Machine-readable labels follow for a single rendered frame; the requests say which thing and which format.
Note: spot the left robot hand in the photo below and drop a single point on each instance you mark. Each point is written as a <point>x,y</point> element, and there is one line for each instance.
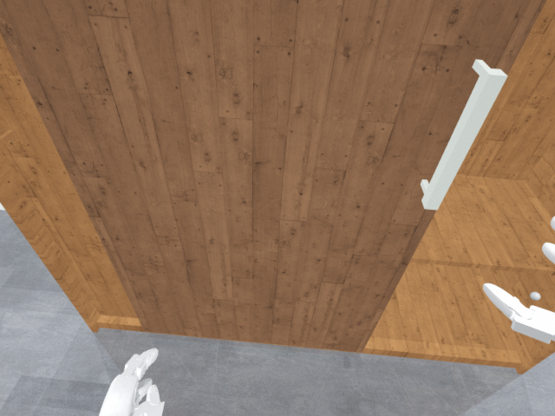
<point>125,391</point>

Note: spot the wardrobe door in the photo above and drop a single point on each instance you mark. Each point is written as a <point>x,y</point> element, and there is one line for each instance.
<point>253,168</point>
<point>37,167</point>

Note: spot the right robot hand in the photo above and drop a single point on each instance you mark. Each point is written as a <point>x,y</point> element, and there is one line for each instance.
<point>535,322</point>

